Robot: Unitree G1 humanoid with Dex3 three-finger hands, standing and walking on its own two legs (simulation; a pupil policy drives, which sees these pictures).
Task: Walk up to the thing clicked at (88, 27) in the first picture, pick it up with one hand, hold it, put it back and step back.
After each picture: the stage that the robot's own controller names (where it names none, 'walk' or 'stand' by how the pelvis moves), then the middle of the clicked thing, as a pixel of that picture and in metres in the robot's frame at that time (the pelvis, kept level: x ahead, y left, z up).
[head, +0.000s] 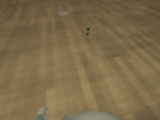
stand; (88, 30) +2.18 +0.15 -0.65
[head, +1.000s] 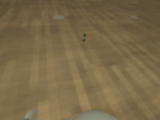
rise first; (84, 36) +2.03 +0.17 -0.65
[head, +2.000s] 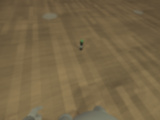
walk; (81, 45) +1.43 +0.17 -0.65
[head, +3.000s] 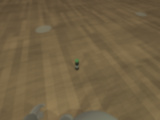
walk; (76, 64) +0.92 +0.21 -0.63
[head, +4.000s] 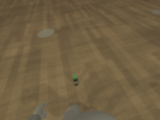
walk; (75, 80) +0.59 +0.24 -0.64
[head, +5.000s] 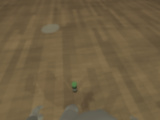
stand; (74, 87) +0.45 +0.18 -0.63
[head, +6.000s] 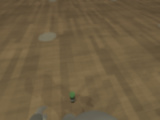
stand; (72, 97) +0.38 +0.18 -0.65
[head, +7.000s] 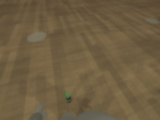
stand; (68, 97) +0.34 +0.23 -0.64
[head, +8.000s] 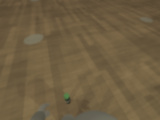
stand; (67, 98) +0.34 +0.24 -0.65
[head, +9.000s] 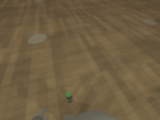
stand; (69, 97) +0.37 +0.23 -0.66
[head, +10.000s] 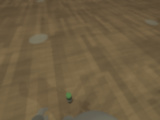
stand; (69, 98) +0.36 +0.22 -0.66
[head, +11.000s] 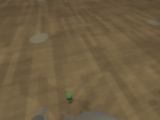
go down; (69, 98) +0.36 +0.22 -0.66
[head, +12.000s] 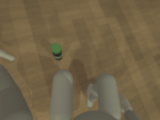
go down; (57, 53) +0.46 +0.23 -0.26
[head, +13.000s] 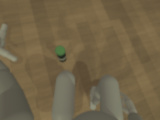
close in; (61, 55) +0.46 +0.22 -0.26
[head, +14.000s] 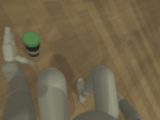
close in; (33, 46) +0.44 +0.27 -0.16
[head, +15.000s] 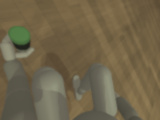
close; (22, 44) +0.44 +0.29 -0.16
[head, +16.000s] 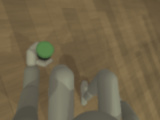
lift; (44, 54) +0.36 +0.27 -0.13
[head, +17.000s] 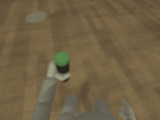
lift; (63, 69) +0.33 +0.18 +0.05
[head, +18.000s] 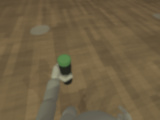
hold; (66, 71) +0.33 +0.17 +0.04
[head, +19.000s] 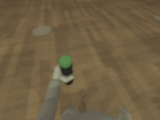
hold; (67, 72) +0.32 +0.16 +0.04
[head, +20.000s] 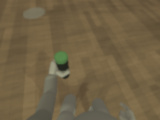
crouch; (63, 67) +0.36 +0.18 +0.00
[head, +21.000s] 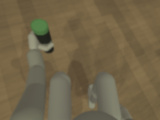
lower; (45, 40) +0.50 +0.25 -0.04
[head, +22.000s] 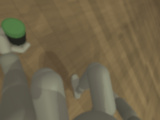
lower; (17, 40) +0.46 +0.29 -0.17
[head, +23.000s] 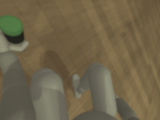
lower; (16, 38) +0.46 +0.30 -0.17
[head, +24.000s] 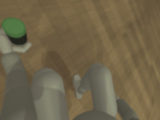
lower; (19, 39) +0.46 +0.30 -0.17
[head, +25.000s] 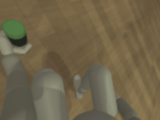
lower; (19, 41) +0.45 +0.30 -0.16
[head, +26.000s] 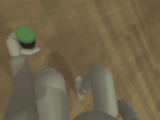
open; (28, 43) +0.45 +0.28 -0.17
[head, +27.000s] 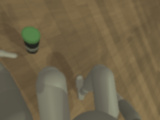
stand; (32, 43) +0.45 +0.27 -0.17
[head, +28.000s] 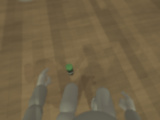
walk; (70, 70) +0.45 +0.20 -0.43
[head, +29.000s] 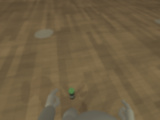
stand; (71, 93) +0.40 +0.18 -0.60
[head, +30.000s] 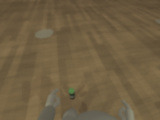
stand; (72, 94) +0.40 +0.18 -0.60
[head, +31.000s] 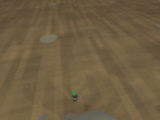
stand; (74, 96) +0.42 +0.18 -0.65
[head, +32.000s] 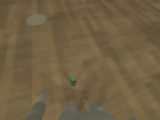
walk; (73, 81) +0.46 +0.15 -0.64
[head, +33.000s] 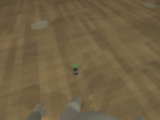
walk; (75, 69) +0.69 +0.24 -0.63
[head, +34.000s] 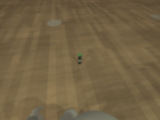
stand; (79, 59) +1.03 +0.21 -0.63
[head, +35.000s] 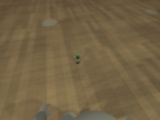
stand; (77, 58) +1.01 +0.24 -0.65
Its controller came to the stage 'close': yes
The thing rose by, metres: 0.68
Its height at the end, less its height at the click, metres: +0.00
